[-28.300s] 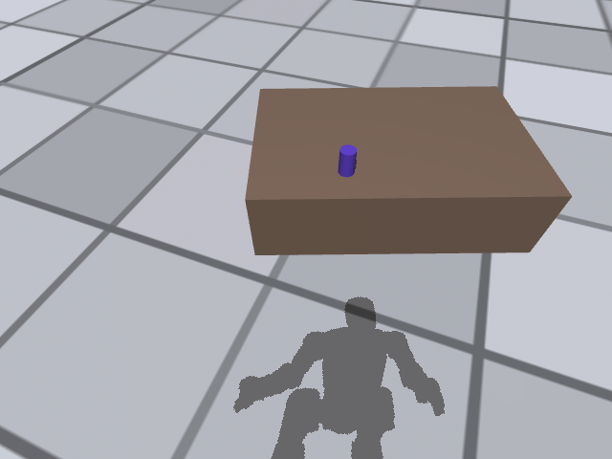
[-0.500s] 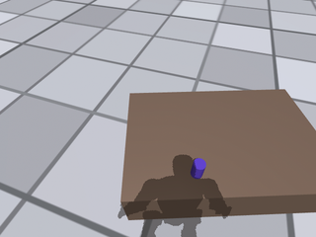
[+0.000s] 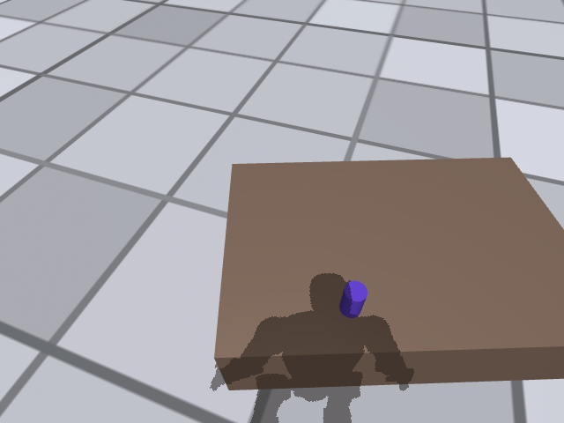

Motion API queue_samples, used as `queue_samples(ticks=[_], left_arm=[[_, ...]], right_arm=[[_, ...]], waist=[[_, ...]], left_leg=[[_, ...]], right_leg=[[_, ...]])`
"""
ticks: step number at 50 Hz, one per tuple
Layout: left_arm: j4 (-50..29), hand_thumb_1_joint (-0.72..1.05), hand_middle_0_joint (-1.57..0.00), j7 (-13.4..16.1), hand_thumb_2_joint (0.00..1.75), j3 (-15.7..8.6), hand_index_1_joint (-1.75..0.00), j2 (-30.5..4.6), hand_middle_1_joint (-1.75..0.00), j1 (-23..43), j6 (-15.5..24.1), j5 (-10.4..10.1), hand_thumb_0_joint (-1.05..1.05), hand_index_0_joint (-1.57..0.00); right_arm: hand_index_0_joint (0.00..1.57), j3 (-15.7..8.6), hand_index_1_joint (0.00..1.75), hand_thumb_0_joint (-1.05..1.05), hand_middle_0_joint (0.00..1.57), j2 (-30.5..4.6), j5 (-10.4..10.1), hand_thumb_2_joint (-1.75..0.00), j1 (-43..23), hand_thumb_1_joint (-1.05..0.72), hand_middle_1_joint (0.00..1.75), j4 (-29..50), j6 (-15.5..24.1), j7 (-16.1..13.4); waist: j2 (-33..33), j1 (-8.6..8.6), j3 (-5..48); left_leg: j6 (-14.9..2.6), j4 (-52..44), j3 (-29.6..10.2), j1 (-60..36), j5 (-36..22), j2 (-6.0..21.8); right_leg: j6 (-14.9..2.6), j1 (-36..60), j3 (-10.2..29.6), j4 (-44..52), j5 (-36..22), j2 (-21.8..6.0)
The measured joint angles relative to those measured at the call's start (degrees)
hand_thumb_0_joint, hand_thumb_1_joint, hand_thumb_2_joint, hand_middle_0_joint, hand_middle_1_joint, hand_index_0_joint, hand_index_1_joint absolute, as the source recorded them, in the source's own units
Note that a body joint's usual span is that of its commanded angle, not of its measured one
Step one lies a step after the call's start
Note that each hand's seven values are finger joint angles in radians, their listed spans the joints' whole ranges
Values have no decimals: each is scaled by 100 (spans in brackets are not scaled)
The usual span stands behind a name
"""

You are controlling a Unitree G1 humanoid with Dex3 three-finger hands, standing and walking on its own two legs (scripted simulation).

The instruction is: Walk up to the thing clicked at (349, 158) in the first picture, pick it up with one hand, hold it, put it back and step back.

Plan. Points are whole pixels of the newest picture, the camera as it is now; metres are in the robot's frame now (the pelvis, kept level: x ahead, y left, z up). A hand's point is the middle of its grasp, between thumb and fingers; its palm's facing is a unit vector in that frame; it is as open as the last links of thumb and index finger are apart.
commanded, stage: stand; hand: right
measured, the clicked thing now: (352, 299) +0.49 -0.19 -0.40
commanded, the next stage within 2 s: step back in 0.52 s
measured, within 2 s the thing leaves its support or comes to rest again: neither
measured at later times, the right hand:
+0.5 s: hand out of the picture +0.07 -0.25 -0.16, palm faces -0.02 +0.94 -0.34, open 7.4 cm
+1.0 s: hand out of the picture -0.04 -0.22 -0.15, palm faces -0.01 +0.89 -0.45, open 7.4 cm
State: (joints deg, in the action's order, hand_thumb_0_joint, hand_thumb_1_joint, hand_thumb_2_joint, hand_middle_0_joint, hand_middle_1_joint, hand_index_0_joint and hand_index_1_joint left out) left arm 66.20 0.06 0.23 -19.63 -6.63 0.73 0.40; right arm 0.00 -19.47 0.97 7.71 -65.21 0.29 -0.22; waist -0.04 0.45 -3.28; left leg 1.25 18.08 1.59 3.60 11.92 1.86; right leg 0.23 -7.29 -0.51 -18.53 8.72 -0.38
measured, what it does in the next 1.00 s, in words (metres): lifts its right foot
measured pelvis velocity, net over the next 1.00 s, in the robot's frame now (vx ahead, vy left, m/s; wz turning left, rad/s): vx -0.08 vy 0.05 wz -0.02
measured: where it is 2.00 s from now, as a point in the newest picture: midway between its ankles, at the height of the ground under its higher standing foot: outside the picture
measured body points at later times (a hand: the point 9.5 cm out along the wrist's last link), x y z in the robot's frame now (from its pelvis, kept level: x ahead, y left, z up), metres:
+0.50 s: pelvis +0.00 +0.00 +0.00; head +0.01 +0.00 +0.45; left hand +0.08 +0.30 -0.13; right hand +0.07 -0.30 -0.14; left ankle -0.02 +0.13 -0.75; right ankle +0.02 -0.12 -0.75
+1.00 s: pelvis -0.08 +0.05 -0.02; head +0.00 +0.08 +0.43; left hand +0.08 +0.35 -0.16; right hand -0.04 -0.27 -0.12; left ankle -0.08 +0.14 -0.75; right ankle -0.09 -0.10 -0.66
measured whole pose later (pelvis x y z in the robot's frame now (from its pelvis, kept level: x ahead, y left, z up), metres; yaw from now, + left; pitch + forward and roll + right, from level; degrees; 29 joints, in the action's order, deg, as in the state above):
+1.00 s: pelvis -0.08 +0.05 -0.02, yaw -1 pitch -1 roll -2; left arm 51.7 1.5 -3.1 -23.2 -1.4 -4.2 0.4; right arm -2.5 -20.1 2.1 10.3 -53.9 -2.0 -0.6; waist 3.1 2.0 -10.6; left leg -2.6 34.0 -0.1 14.6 18.5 -0.2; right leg -0.5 -28.9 9.6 -66.4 28.7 8.2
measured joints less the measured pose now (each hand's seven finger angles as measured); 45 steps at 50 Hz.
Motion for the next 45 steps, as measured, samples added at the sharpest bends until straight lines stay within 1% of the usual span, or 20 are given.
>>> queue_samples(ticks=[26,28,31,33,34,36,37,38,39,40,41,42,43,44,45], left_arm=[[-86,90,-20,0,89,8,-30,-34,-30,67,8,-10,0,-20],[-201,90,-20,-16,89,-83,-30,-44,-30,87,-33,-57,0,-20],[-433,90,-21,3,89,-196,-30,-94,-30,193,-70,-96,0,-20],[-589,90,-21,9,89,-246,-30,-132,-30,269,-111,-86,0,-20],[-669,90,-21,14,89,-262,-30,-149,-30,304,-134,-59,0,-20],[-831,90,-21,20,89,-292,-30,-186,-30,354,-180,21,0,-20],[-904,90,-21,22,89,-302,-30,-211,-30,374,-203,51,0,-20],[-970,90,-21,26,89,-306,-30,-242,-30,399,-231,75,0,-20],[-1031,90,-21,32,89,-307,-30,-278,-30,431,-263,92,0,-20],[-1091,90,-21,39,89,-304,-30,-312,-30,467,-298,100,0,-20],[-1164,90,-21,44,89,-296,-30,-336,-30,493,-335,92,0,-20],[-1231,90,-21,49,89,-294,-30,-369,-30,549,-371,65,0,-20],[-1277,90,-21,70,89,-315,-30,-416,-30,636,-406,41,0,-20],[-1328,90,-20,97,89,-340,-30,-449,-30,685,-437,32,0,-20],[-1373,90,-20,128,89,-356,-30,-456,-30,687,-454,29,0,-20]], right_arm=[[21,11,30,1,20,-9,-15,-90,-54,-91,30,43,22,-5],[21,-26,30,1,20,-26,-40,-90,-97,-91,30,121,-29,22],[21,-97,30,1,20,-104,-95,-90,-240,-90,30,316,-106,32],[21,-151,30,1,20,-178,-113,-90,-321,-90,30,462,-159,32],[21,-181,30,1,20,-220,-111,-90,-359,-90,30,531,-192,35],[21,-239,30,1,20,-292,-97,-90,-395,-91,30,679,-259,45],[21,-262,30,1,20,-320,-100,-90,-378,-91,30,758,-272,55],[21,-286,30,1,20,-342,-106,-90,-339,-91,30,831,-273,66],[21,-306,30,1,20,-359,-110,-90,-283,-91,30,896,-265,74],[21,-323,30,0,20,-378,-106,-90,-218,-91,30,947,-251,78],[21,-338,30,0,20,-414,-84,-90,-138,-91,30,996,-233,77],[21,-368,30,0,20,-418,-38,-90,-78,-91,30,1016,-209,59],[20,-387,30,0,20,-356,11,-90,-54,-91,30,1005,-200,37],[20,-376,30,0,20,-284,55,-90,-23,-91,30,996,-203,31],[20,-346,30,0,20,-223,78,-90,26,-91,30,1006,-216,34]], waist=[[-21,-9,45],[-21,-17,-20],[-48,-23,-295],[-65,-19,-462],[-54,-35,-540],[22,-66,-663],[66,-59,-696],[106,-36,-706],[143,-5,-701],[167,27,-688],[147,66,-654],[176,91,-658],[295,73,-751],[391,38,-831],[424,39,-862]], left_leg=[[13,-82,-5,-77,-6,4],[0,124,-7,86,61,17],[-35,610,-21,431,207,56],[-139,1052,-58,743,275,51],[-196,1405,-102,918,514,-5],[-298,2210,-180,1229,1197,-196],[-346,2473,-201,1324,1414,-269],[-390,2629,-221,1377,1502,-313],[-415,2637,-231,1371,1447,-323],[-419,2456,-230,1292,1232,-301],[-399,2077,-244,1156,807,-237],[-290,1901,-257,1087,1012,-252],[-286,1960,-206,1092,1087,-324],[-308,1994,-145,1079,1071,-357],[-331,1992,-125,1071,1029,-343]], right_leg=[[-8,52,-6,25,27,4],[-16,-82,-5,-115,58,14],[-39,-324,-11,-374,88,49],[-49,-499,-14,-519,84,54],[-45,-595,15,-602,81,37],[-22,-794,111,-765,70,-40],[-6,-892,144,-840,66,-85],[22,-998,158,-930,72,-128],[60,-1116,162,-1047,96,-165],[102,-1246,161,-1201,140,-189],[143,-1397,141,-1397,208,-184],[86,-1573,175,-1668,301,-197],[-1,-1706,433,-2040,751,-138],[-57,-1822,689,-2500,1256,13],[-83,-1917,840,-2962,1685,205]])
